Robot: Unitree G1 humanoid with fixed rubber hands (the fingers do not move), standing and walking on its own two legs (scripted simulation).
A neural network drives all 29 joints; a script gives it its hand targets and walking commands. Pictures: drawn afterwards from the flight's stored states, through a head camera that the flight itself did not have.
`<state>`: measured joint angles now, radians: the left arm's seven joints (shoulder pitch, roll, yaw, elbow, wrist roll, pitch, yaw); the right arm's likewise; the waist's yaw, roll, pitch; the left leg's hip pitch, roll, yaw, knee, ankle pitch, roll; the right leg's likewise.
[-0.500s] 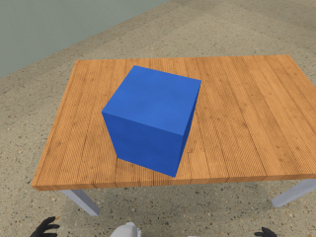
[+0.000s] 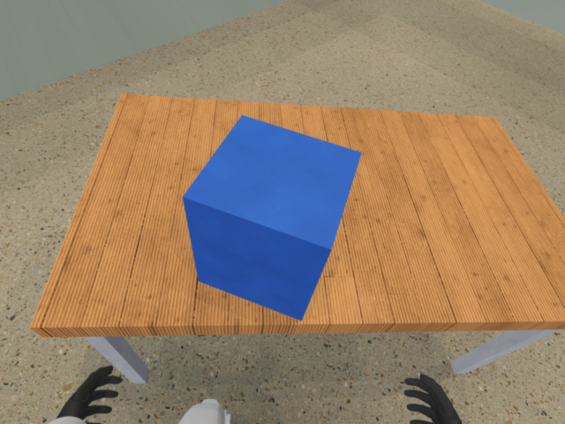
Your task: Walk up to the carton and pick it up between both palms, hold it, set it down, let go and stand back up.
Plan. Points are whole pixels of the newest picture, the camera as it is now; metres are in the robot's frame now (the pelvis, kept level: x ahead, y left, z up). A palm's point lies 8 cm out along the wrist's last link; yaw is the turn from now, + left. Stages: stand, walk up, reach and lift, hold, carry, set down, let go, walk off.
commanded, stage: reach and lift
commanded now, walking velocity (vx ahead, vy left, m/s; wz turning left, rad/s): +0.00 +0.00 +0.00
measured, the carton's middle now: (273, 222) +0.45 +0.02 -0.02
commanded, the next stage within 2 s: none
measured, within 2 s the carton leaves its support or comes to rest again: neither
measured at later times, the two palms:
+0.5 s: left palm (52, 408) +0.16 +0.29 -0.06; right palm out of the picture +0.12 -0.18 -0.04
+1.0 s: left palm (63, 375) +0.19 +0.28 -0.04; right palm out of the picture +0.14 -0.15 -0.02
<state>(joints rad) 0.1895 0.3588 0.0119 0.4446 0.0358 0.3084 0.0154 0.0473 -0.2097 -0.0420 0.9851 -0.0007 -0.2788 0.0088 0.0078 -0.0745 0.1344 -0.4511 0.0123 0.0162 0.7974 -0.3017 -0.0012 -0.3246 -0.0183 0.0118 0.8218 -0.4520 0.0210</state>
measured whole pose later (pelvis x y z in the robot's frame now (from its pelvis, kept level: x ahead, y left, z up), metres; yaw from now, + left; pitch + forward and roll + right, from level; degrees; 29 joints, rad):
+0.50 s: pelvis -0.02 +0.04 +0.00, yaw +0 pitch -7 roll -1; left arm 0.20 0.37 0.01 0.35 -0.07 0.16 -0.05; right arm 0.25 -0.07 -0.04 0.60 0.00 -0.24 -0.13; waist 0.01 -0.10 0.13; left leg -0.38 -0.02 0.05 0.74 -0.25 0.04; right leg -0.26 -0.06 0.03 0.77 -0.41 0.00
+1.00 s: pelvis -0.03 +0.06 +0.01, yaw -2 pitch -8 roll -4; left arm 0.08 0.37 -0.11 0.54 -0.20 -0.19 -0.04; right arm 0.18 -0.06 -0.05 0.56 0.00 -0.27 -0.10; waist 0.01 -0.05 0.13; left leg -0.37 0.03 0.06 0.74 -0.25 0.06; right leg -0.20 0.00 0.05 0.66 -0.34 0.00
